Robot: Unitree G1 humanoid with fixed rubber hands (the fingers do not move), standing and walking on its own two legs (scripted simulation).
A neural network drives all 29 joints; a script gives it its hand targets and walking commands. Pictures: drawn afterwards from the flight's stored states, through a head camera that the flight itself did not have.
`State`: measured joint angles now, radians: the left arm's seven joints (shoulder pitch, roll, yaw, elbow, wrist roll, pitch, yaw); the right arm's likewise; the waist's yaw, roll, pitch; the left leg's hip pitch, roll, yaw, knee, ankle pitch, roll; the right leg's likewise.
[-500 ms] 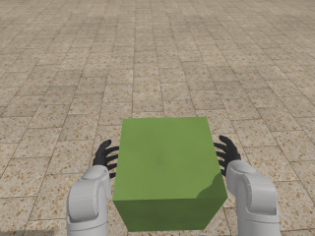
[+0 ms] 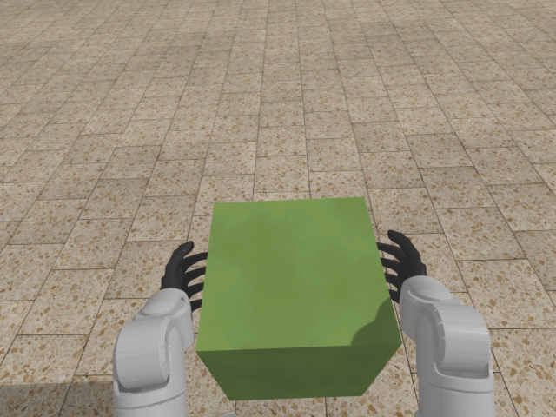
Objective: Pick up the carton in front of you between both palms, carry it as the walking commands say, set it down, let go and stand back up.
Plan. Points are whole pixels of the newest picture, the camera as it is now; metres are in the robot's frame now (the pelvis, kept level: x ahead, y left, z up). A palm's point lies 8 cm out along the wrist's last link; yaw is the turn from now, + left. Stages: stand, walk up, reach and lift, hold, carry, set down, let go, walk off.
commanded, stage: carry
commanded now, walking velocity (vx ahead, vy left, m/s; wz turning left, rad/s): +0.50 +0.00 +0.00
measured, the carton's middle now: (292, 305) +0.29 +0.00 +0.01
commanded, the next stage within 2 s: none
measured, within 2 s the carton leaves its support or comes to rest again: neither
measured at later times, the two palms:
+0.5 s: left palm (195, 148) +0.59 +0.18 +0.08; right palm (351, 138) +0.58 -0.12 +0.09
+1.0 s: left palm (205, 113) +0.72 +0.18 +0.07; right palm (340, 102) +0.73 -0.12 +0.07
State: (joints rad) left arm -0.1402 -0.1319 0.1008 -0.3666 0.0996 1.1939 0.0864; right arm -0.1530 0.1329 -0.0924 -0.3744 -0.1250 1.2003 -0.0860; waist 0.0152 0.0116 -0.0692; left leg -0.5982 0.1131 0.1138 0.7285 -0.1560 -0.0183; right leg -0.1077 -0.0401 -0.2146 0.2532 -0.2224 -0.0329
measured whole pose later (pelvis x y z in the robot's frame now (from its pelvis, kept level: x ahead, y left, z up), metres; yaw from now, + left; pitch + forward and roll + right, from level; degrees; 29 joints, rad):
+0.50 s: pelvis +0.31 +0.04 +0.00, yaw -3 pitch +4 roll -1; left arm -0.16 -0.13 0.09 -0.41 0.12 1.20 0.09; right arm -0.16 0.13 -0.11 -0.39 -0.10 1.18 -0.08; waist 0.00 -0.02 -0.02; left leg -0.13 0.05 0.22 0.31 -0.25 0.03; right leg -0.54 -0.06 -0.14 0.61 -0.12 0.01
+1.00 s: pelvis +0.45 +0.02 -0.02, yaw +0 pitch +4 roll -1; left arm -0.18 -0.14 0.11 -0.31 0.13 1.21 0.08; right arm -0.19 0.14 -0.12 -0.31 -0.13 1.21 -0.09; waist 0.00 0.02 -0.11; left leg -0.13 0.07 0.14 0.49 -0.40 -0.03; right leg -0.36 -0.05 -0.21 0.54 -0.23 -0.04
